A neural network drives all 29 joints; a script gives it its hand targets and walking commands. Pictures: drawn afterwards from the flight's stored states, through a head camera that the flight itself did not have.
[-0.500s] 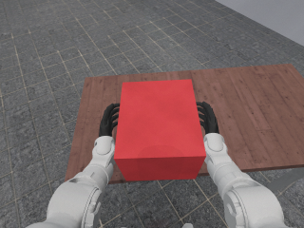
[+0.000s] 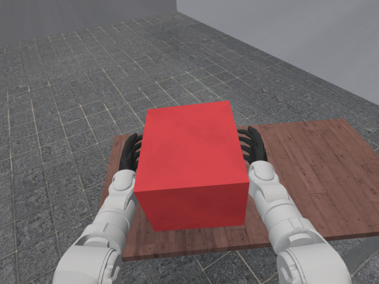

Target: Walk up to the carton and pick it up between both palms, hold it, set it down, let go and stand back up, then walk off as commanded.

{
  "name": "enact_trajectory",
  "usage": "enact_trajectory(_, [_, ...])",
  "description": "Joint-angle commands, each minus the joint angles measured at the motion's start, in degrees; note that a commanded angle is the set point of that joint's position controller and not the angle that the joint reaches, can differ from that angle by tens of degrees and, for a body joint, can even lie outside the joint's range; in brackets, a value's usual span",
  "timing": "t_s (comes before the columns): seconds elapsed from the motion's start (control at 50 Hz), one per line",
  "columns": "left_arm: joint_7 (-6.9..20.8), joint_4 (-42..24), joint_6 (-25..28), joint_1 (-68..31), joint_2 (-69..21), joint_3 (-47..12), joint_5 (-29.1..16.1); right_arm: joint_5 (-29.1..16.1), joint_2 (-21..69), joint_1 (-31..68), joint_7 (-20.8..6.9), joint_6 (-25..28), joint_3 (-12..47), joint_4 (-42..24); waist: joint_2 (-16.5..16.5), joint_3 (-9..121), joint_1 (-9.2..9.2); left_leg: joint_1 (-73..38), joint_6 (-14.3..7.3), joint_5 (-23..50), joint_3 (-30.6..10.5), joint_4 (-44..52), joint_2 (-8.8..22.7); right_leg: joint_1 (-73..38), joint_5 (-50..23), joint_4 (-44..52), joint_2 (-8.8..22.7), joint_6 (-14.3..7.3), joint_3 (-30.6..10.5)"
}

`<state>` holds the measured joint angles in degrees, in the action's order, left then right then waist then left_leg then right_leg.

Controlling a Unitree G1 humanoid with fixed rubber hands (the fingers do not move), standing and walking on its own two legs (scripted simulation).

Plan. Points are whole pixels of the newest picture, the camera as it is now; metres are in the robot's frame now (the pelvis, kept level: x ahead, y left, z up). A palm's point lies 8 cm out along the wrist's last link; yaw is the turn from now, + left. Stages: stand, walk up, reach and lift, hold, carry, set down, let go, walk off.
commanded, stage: reach and lift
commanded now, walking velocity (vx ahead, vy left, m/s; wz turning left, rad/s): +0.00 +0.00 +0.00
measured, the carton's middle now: (193, 164) +0.39 -0.01 +0.06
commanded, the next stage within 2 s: hold in 1.90 s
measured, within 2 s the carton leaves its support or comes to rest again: neither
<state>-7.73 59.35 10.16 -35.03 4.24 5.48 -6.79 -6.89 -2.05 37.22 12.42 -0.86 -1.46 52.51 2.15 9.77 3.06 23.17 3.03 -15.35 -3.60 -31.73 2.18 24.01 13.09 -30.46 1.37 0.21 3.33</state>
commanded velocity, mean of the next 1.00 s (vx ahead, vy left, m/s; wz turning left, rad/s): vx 0.00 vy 0.00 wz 0.00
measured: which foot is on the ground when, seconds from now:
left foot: down 0.00-1.00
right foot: down 0.00-1.00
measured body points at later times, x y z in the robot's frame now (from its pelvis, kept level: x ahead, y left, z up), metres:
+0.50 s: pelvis +0.00 +0.00 +0.01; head -0.06 +0.00 +0.46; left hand +0.38 +0.14 +0.14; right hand +0.37 -0.16 +0.13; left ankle +0.00 +0.15 -0.73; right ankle +0.02 -0.12 -0.73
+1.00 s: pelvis +0.00 +0.01 +0.01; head -0.05 +0.01 +0.46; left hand +0.39 +0.15 +0.17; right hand +0.38 -0.15 +0.15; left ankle +0.00 +0.15 -0.73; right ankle +0.02 -0.12 -0.73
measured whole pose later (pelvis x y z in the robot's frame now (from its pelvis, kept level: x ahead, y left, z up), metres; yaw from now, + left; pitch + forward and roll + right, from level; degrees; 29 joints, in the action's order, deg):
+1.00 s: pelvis +0.00 +0.01 +0.01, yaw +0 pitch -1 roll -1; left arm -2.7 29.5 -23.3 -34.5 1.1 12.2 8.0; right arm -9.3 -2.9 35.0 14.1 -18.4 -1.4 36.8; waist 0.7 6.3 3.1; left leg 8.8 2.1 -11.4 -3.6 -21.4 2.0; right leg 9.0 8.6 -19.1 1.4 0.9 3.3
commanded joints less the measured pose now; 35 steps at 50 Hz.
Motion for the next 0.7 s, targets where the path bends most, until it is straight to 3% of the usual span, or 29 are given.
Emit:
enact_trajectory(0.0, [10.7, -25.1, -0.3, -40.1, -44.9, -22.5, 7.7, -2.2, 48.3, 30.5, -8.3, 0.0, 23.1, -20.2, 1.7, 22.8, 3.72, -8.6, 0.7, 19.3, -3.3, 2.5, -6.1, -25.2, -26.6, 5.6, -4.0, 2.4, -3.4])
enact_trajectory(0.08, [9.9, -30.2, -4.8, -42.6, -45.8, -24.1, 7.4, -2.6, 46.1, 32.7, -8.4, -1.6, 23.1, -23.8, 2.0, 22.0, 3.22, -11.2, 1.0, 18.7, -3.3, 3.7, -5.6, -23.8, -22.1, 7.1, -4.4, 1.4, -2.7])
enact_trajectory(0.1, [9.6, -28.9, -6.1, -40.9, -46.3, -23.3, 8.1, -3.2, 45.2, 33.9, -8.7, -1.9, 23.1, -23.4, 2.5, 20.3, 2.17, -11.8, 1.2, 19.3, -3.1, 4.1, -5.4, -23.3, -20.9, 7.5, -4.8, 1.3, -2.4])
enact_trajectory(0.12, [9.6, -30.6, -7.3, -42.1, -46.1, -23.3, 7.8, -3.6, 45.7, 36.0, -8.6, -2.4, 23.5, -26.4, 0.7, 20.6, 1.8, -12.4, 0.7, 18.6, -3.1, 4.5, -5.4, -24.0, -20.5, 7.9, -4.6, 1.5, -2.5])
enact_trajectory(0.14, [9.0, -32.1, -8.4, -42.8, -47.6, -24.8, 7.3, -4.5, 45.2, 38.0, -8.9, -2.2, 24.4, -28.8, 2.0, 23.1, 1.93, -14.3, 1.2, 20.3, -3.2, 4.5, -5.2, -22.8, -20.6, 8.1, -5.1, 1.2, -1.8])
enact_trajectory(0.2, [8.8, -33.3, -12.6, -40.4, -45.6, -22.8, 8.4, -4.9, 43.8, 36.5, -9.0, -4.5, 23.8, -27.4, 1.4, 19.1, 0.77, -15.0, 0.7, 18.4, -2.4, 5.9, -5.7, -24.0, -19.0, 9.6, -5.0, 1.2, -2.1])
enact_trajectory(0.22, [9.1, -31.4, -13.8, -39.7, -45.2, -21.1, 9.0, -4.7, 44.3, 36.8, -8.9, -5.3, 23.6, -27.0, -0.7, 17.0, 0.41, -14.9, 0.2, 16.5, -2.0, 7.0, -5.8, -24.2, -17.1, 10.4, -4.9, 1.4, -2.2])
enact_trajectory(0.3, [10.5, -31.1, -19.0, -38.1, -44.3, -16.7, 10.4, -5.6, 43.0, 37.9, -8.8, -7.4, 22.4, -26.6, -3.7, 11.2, -1.26, -14.1, -1.0, 14.0, -0.4, 10.0, -6.4, -26.4, -14.7, 12.2, -4.3, 1.8, -2.4])
enact_trajectory(0.34, [11.4, -30.0, -20.7, -37.7, -44.6, -16.3, 10.8, -5.7, 43.3, 42.1, -8.8, -7.1, 22.3, -30.5, -4.6, 12.5, -1.17, -13.4, -1.5, 12.5, 0.5, 11.0, -7.0, -27.5, -14.0, 13.2, -3.8, 2.3, -2.4])
enact_trajectory(0.44, [12.3, -33.3, -22.6, -39.4, -44.9, -16.2, 9.8, -7.4, 46.1, 44.6, -8.2, -7.9, 24.4, -35.7, -5.7, 16.2, -2.17, -15.0, -2.2, 14.1, 0.9, 10.9, -8.0, -29.3, -17.7, 13.7, -3.7, 3.1, -3.1])
enact_trajectory(0.48, [13.1, -32.5, -23.7, -37.9, -42.7, -14.1, 10.6, -7.3, 46.0, 43.5, -7.9, -9.0, 25.1, -35.7, -8.1, 15.2, -2.77, -13.9, -3.2, 12.9, 1.0, 11.6, -8.3, -31.1, -18.8, 14.2, -3.4, 3.7, -3.4])
enact_trajectory(0.5, [13.1, -35.9, -24.3, -37.4, -43.5, -15.5, 10.1, -7.9, 46.1, 41.8, -7.5, -9.3, 25.8, -37.2, -6.8, 17.8, -2.45, -15.4, -2.9, 15.5, 1.1, 11.3, -8.3, -31.9, -21.1, 13.7, -3.5, 3.6, -3.2])
enact_trajectory(0.52, [13.5, -32.0, -25.1, -35.9, -41.8, -13.0, 12.0, -7.3, 45.1, 40.8, -7.6, -10.3, 24.7, -33.3, -7.4, 13.0, -2.87, -14.3, -3.2, 12.7, 1.1, 12.1, -8.4, -30.6, -18.5, 14.4, -3.5, 3.8, -3.1])
enact_trajectory(0.56, [14.2, -32.0, -26.0, -37.2, -41.2, -12.6, 11.9, -6.7, 44.8, 42.8, -7.6, -10.5, 23.7, -34.5, -7.9, 13.1, -2.29, -14.0, -3.7, 9.7, 1.3, 13.0, -8.3, -29.0, -13.9, 15.4, -3.4, 3.9, -2.9])
enact_trajectory(0.6, [14.7, -30.7, -26.8, -37.8, -41.0, -10.4, 12.7, -6.2, 44.3, 44.4, -7.7, -10.8, 22.8, -33.9, -8.6, 11.0, -3.12, -13.3, -4.3, 8.0, 2.1, 14.0, -8.1, -27.7, -10.7, 16.1, -3.2, 3.7, -2.9])
enact_trajectory(0.62, [14.8, -34.0, -27.0, -38.5, -42.1, -12.7, 12.0, -6.7, 44.4, 44.3, -7.5, -10.4, 23.2, -35.9, -7.3, 13.7, -1.97, -14.8, -3.8, 10.4, 1.8, 13.5, -7.9, -28.4, -12.9, 15.8, -3.3, 3.4, -2.5])
enact_trajectory(0.64, [14.6, -32.9, -27.2, -37.1, -41.8, -12.2, 12.5, -6.5, 44.9, 44.4, -7.4, -10.5, 24.0, -35.4, -7.8, 13.0, -3.17, -13.9, -3.7, 10.3, 2.2, 13.7, -8.0, -28.6, -13.2, 15.7, -3.6, 3.5, -2.6])
enact_trajectory(0.68, [14.6, -33.8, -27.7, -36.6, -42.1, -12.7, 12.4, -6.9, 44.8, 45.5, -7.4, -10.2, 24.5, -37.1, -7.0, 14.5, -3.0, -14.7, -3.6, 11.7, 2.0, 13.2, -8.0, -29.5, -15.1, 15.4, -3.6, 3.5, -2.5])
